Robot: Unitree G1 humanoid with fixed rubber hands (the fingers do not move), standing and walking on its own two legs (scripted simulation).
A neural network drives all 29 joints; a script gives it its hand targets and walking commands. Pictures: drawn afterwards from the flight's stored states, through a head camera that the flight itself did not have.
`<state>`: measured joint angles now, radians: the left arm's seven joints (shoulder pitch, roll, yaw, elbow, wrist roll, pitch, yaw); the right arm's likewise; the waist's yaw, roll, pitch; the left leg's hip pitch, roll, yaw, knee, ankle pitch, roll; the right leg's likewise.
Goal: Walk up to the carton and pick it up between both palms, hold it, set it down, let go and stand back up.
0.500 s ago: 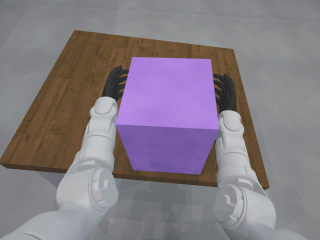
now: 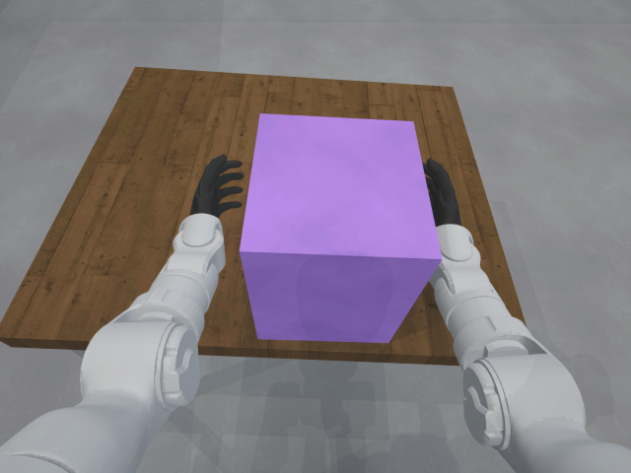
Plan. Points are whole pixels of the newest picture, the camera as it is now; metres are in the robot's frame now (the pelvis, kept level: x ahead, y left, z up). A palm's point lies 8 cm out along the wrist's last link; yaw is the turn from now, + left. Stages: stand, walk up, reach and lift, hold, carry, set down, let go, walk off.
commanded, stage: set down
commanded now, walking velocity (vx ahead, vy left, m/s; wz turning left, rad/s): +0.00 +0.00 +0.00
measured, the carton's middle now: (329, 238) +0.41 -0.02 +0.03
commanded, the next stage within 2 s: none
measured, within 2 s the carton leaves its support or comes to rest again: neither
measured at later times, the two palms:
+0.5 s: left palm (195, 172) +0.42 +0.15 +0.13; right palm (477, 186) +0.41 -0.19 +0.14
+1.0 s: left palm (163, 118) +0.43 +0.17 +0.20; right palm (512, 153) +0.41 -0.21 +0.19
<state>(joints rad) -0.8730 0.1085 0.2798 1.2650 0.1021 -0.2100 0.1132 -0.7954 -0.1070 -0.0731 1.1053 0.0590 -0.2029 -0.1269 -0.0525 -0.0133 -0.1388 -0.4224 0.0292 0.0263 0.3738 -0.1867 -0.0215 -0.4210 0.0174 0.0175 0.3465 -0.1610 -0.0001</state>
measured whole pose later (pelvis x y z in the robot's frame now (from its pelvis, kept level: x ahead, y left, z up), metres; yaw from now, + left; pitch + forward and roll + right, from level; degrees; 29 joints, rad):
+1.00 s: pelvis -0.03 +0.00 +0.00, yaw +0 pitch +9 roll -1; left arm -1.14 0.28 0.03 1.13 -0.18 0.25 0.09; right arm -1.11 -0.32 0.06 1.21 0.36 0.20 -0.11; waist -0.05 -0.02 -0.17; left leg -0.39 0.03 0.02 0.42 -0.18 -0.02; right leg -0.38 0.02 0.01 0.38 -0.16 0.00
